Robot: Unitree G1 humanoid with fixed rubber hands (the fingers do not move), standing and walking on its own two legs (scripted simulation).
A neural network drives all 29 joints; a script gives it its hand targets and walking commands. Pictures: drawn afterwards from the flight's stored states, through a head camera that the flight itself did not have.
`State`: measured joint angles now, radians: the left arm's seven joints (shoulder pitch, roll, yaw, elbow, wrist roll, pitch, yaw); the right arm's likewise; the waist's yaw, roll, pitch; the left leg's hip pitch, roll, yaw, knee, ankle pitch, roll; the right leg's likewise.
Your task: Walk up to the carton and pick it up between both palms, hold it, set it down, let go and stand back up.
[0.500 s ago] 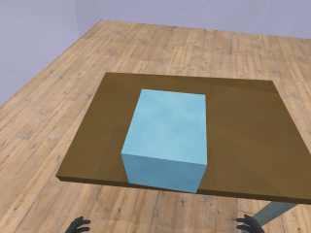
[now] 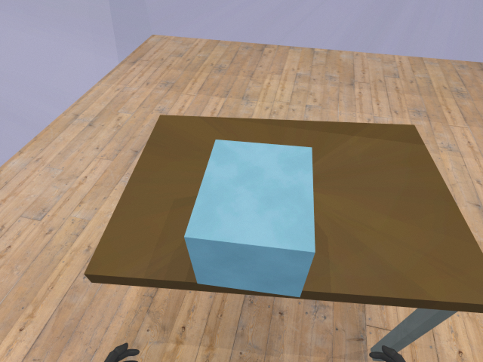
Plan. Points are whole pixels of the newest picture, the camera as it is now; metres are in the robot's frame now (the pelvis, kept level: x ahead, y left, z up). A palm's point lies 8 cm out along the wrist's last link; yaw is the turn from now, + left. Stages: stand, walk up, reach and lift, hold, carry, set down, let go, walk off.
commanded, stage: stand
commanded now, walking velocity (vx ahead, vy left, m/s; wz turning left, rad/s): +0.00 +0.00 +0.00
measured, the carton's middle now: (255, 214) +0.44 -0.01 -0.04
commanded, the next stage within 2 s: walk up in 0.50 s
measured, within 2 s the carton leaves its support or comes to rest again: neither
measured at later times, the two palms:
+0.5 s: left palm out of the picture +0.11 +0.25 -0.09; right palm out of the picture +0.10 -0.24 -0.10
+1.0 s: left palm out of the picture +0.12 +0.29 -0.09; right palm out of the picture +0.09 -0.24 -0.10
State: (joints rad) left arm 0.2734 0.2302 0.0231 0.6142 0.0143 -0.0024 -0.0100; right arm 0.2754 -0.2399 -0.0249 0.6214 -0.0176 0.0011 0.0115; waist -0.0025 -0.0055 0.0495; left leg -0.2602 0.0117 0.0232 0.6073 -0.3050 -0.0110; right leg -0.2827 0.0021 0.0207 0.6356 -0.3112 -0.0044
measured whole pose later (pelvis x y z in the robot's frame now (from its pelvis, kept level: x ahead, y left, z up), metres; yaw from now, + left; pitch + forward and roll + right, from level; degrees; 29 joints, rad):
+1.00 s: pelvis +0.01 +0.03 -0.01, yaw -6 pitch -2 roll +1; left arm 0.34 0.27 0.03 0.61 0.03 0.00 0.02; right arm 0.28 -0.28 -0.02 0.63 -0.03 0.03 0.02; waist 0.00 0.00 0.05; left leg -0.27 0.02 0.13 0.66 -0.36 0.03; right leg -0.33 0.01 0.13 0.68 -0.32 0.04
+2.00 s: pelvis +0.00 +0.07 -0.01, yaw -12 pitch +0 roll +0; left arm 0.11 0.25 0.00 0.66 0.03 0.25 0.05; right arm 0.19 -0.29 -0.11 0.86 -0.07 -0.14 0.08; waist -0.01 0.02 0.08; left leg -0.33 0.02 0.19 0.74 -0.40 0.08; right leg -0.41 -0.03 0.01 0.74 -0.33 -0.01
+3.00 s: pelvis +0.02 +0.02 +0.02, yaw -8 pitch -5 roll +0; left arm 0.20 0.27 0.01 0.60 -0.11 -0.28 -0.01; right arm 0.23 -0.09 0.03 0.71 0.13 -0.41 -0.02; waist 0.03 -0.05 0.06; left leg -0.06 0.03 0.08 0.42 -0.27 0.00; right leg -0.09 0.01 -0.06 0.41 -0.23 -0.03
